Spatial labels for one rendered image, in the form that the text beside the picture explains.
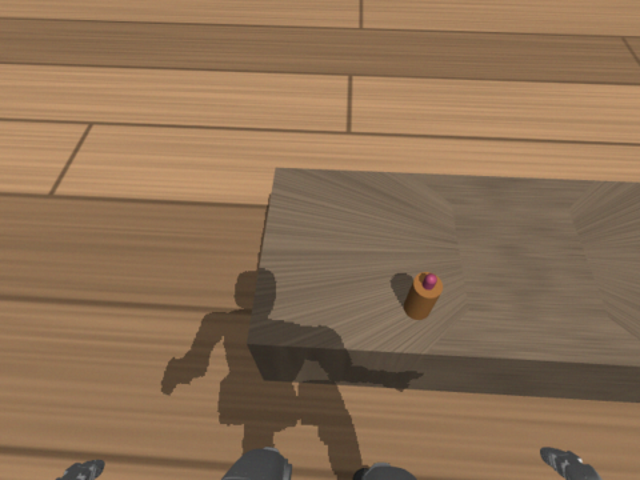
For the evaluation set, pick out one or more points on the left robot hand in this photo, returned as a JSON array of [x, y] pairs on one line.
[[89, 470]]

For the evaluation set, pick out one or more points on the right robot hand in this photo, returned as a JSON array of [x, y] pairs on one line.
[[568, 464]]

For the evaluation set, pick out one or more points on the bottle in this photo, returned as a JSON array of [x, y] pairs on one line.
[[423, 294]]

